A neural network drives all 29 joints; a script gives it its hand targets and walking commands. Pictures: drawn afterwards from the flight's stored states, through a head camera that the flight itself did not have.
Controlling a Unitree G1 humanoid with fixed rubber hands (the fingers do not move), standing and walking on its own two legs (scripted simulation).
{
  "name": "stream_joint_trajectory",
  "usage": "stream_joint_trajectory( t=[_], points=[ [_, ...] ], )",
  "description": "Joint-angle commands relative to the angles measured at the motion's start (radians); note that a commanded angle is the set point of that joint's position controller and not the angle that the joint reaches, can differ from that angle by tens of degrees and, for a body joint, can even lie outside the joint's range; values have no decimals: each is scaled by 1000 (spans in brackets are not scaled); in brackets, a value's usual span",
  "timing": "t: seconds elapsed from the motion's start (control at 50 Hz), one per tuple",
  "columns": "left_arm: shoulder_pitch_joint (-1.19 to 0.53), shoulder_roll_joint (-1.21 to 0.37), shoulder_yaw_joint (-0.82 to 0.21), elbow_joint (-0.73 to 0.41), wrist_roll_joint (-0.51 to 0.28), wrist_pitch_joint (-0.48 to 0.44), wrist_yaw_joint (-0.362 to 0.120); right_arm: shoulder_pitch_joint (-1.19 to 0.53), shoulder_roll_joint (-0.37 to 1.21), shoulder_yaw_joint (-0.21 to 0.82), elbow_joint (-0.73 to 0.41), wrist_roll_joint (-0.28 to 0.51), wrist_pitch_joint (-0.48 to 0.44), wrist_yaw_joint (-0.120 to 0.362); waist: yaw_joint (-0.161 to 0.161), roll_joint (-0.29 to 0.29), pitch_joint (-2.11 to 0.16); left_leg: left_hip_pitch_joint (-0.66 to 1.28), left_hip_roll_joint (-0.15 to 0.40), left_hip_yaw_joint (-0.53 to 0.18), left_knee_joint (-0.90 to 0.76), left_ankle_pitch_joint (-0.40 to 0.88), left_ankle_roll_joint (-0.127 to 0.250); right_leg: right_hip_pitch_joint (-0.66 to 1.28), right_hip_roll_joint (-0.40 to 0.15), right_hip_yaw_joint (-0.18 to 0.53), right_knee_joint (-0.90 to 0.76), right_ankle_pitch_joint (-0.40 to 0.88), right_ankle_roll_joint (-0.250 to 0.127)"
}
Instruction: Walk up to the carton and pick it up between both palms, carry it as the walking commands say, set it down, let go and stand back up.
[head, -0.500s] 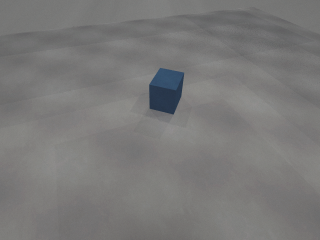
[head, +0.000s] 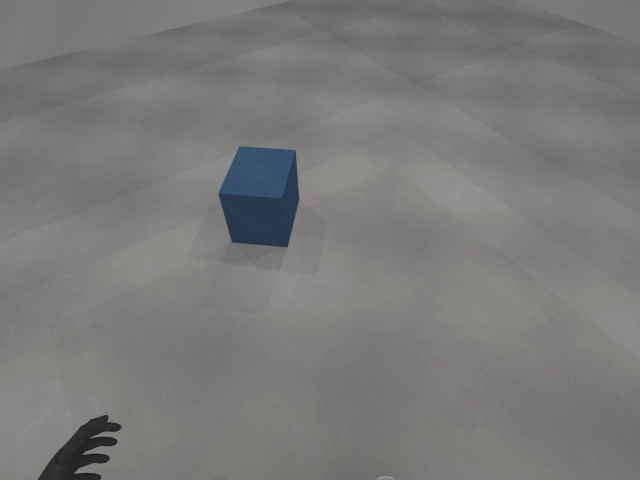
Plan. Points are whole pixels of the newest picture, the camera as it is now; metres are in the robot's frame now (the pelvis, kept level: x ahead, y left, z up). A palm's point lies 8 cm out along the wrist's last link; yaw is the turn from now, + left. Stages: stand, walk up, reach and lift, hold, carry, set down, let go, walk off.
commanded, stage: walk up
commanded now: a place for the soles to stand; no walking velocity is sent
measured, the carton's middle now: (263, 196) +1.27 +0.21 -0.62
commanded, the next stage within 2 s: none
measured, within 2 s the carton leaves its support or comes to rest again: neither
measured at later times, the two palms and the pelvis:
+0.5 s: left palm (34, 445) +0.22 +0.38 -0.09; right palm (493, 300) +0.39 -0.26 -0.05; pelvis +0.21 +0.05 +0.01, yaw +3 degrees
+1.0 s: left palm (49, 303) +0.41 +0.42 -0.04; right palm (462, 252) +0.51 -0.26 -0.08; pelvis +0.39 +0.05 +0.01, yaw +3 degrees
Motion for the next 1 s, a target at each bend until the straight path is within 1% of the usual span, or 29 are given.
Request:
stream_joint_trajectory(
  t=[0.0, 0.02, 0.1, 0.12, 0.16, 0.2, 0.24, 0.26, 0.3, 0.34, 0.36, 0.38, 0.4, 0.42, 0.46, 0.52, 0.6, 0.64, 0.7, 0.72, 0.74, 0.76, 0.78, 0.8, 0.82, 0.84, 0.88, 0.92, 0.98],
  points=[
    [156, 248, 78, -25, -45, -17, 31, 29, -202, -48, -40, 16, -13, -2, 79, -19, -55, -355, 35, -141, 94, 169, 4, 310, -303, 357, -344, -69, -84],
    [132, 246, 75, -35, -29, -17, 29, 59, -195, -47, -40, 13, -2, 4, 48, -53, -69, -311, 25, -104, 95, 166, -4, 226, -279, 310, -365, -143, -121],
    [133, 228, 77, -67, -11, -38, 32, 2, -185, -52, -46, -7, 6, 31, 56, -114, -36, -394, 70, -94, -9, 221, -35, 170, -314, 298, -443, -216, -194],
    [129, 243, 79, -63, -6, -38, 31, -66, -217, -58, -57, -7, 8, 42, 79, -62, -16, -386, 77, -108, -70, 233, -44, 177, -314, 287, -457, -263, -175],
    [123, 240, 78, -51, -5, -39, 27, -79, -197, -60, -71, -15, 2, 50, 69, -157, 13, -362, 74, -33, -152, 287, -47, 113, -245, 158, -448, -223, -153],
    [218, 244, 72, -29, -8, -44, 28, -182, -174, -56, -99, -17, 2, 56, 111, -102, 15, -333, 64, -13, -241, 336, -31, 123, -243, 155, -450, -157, -115],
    [214, 234, 68, -33, -19, -40, 26, -232, -149, -47, -111, -17, -12, 60, 115, -125, 38, -297, 41, 38, -372, 381, -17, 128, -208, 101, -394, -16, -104],
    [230, 251, 64, -21, -17, -34, 25, -252, -157, -54, -101, -17, -9, 65, 123, -122, 5, -254, 29, 68, -339, 346, -15, 136, -256, 134, -385, -41, -115],
    [219, 283, 72, -30, -15, -27, 27, -221, -175, -60, -111, -17, -16, 58, 90, -135, -36, -239, 15, 60, -408, 232, 4, 227, -299, 155, -299, 13, -148],
    [248, 258, 49, -28, -19, -16, 33, -179, -167, -59, -99, -20, -26, 49, 72, -95, -102, -70, -36, 109, -492, 272, 30, 200, -249, 95, -149, 200, -106],
    [260, 213, 31, -36, -26, -10, 38, -64, -208, -79, -64, -29, -29, 39, 10, 10, -167, 114, -21, 53, -515, 201, 74, 143, -200, 29, 78, 319, -63],
    [294, 147, 8, -58, -40, -15, 42, 69, -285, -103, -42, -46, -32, 23, -45, 237, -296, 330, 180, -265, -591, 66, 155, -60, -95, -53, 401, 194, -8],
    [324, 120, -5, -62, -35, -14, 44, 72, -311, -109, -78, -25, -36, 11, -44, 333, -246, 467, 349, -572, -683, 125, 247, -346, 30, -4, 536, -329, 17],
    [289, 214, 14, -37, -20, -4, 49, 17, -298, -112, -80, 16, -33, 6, -27, 158, -205, 400, 341, -505, -670, 130, 261, -314, -61, 130, 518, -297, 9],
    [232, 217, 25, -32, -11, -7, 42, -55, -244, -91, -83, 17, -28, 6, -2, 39, -124, 207, 295, -355, -680, 261, 229, -257, -77, 126, 523, -207, 13],
    [282, 196, 22, 3, -18, -1, 19, -129, -247, -74, -104, 14, -32, 7, 50, 183, -72, 3, 187, -116, -693, 286, 170, -115, -119, 84, 300, -175, 36],
    [241, 171, 30, -1, -11, 1, -3, -141, -248, -81, -132, -2, -25, 28, 28, 255, -48, -107, 158, -51, -735, 93, 189, -15, -83, 2, 96, -139, 58],
    [236, 187, 40, 4, -2, 0, -5, -157, -251, -89, -131, -2, -23, 36, 37, 213, -27, -168, 200, -74, -736, -32, 183, 49, -71, -14, 28, -111, 55],
    [265, 217, 73, 22, 5, -6, -4, -167, -222, -71, -146, -12, -13, 38, 98, 97, -41, -346, 128, -37, -597, -195, 110, 293, -21, -35, -27, -76, 37],
    [368, 237, 89, 48, 5, -13, 7, -203, -198, -59, -150, -12, -11, 39, 150, 1, -52, -441, 105, -17, -455, -269, 86, 387, -48, 13, -74, -143, 10],
    [465, 297, 102, 72, 7, -18, 20, -217, -157, -41, -167, -15, -12, 35, 204, -182, -91, -539, 14, 65, -181, -199, 30, 505, -183, 242, -208, -385, -37],
    [481, 352, 113, 42, 16, -27, 36, -219, -114, -25, -183, -17, -10, 28, 220, -221, -96, -643, -70, 16, 110, -92, 15, 480, -434, 694, -439, -714, -128],
    [358, 337, 97, 14, 1, -27, 41, -207, -204, -44, -161, -14, 1, 17, 161, -112, 25, -649, -6, -99, 147, -24, 23, 360, -483, 760, -483, -714, -199],
    [300, 325, 92, -6, -9, -30, 40, -176, -239, -64, -135, -9, 0, 19, 124, -78, 49, -612, 29, -94, 130, 13, 16, 340, -438, 669, -441, -582, -210],
    [258, 308, 87, -13, -7, -32, 42, -106, -217, -65, -111, -4, -4, 16, 92, -119, 13, -581, 42, -102, 87, 21, 14, 299, -403, 564, -413, -503, -214],
    [248, 299, 93, -24, -6, -29, 44, -93, -210, -64, -106, -2, -4, 16, 89, -89, 30, -529, 49, -107, 41, 48, 1, 249, -394, 495, -425, -472, -193],
    [217, 297, 84, -26, -2, -27, 37, -70, -216, -65, -82, 3, -7, 29, 80, -190, 46, -400, 43, -54, -99, 46, -22, 141, -335, 300, -391, -300, -185],
    [213, 292, 80, -30, 3, -26, 33, -72, -190, -58, -82, -3, -11, 44, 84, -214, -47, -273, 34, 5, -213, 56, -21, 108, -266, 173, -307, -168, -163],
    [181, 291, 68, -51, -5, -18, 26, -48, -189, -62, -74, 2, -16, 42, 61, -189, -96, -140, -21, 93, -399, 226, -22, 118, -232, 116, -240, -204, -125]
  ],
)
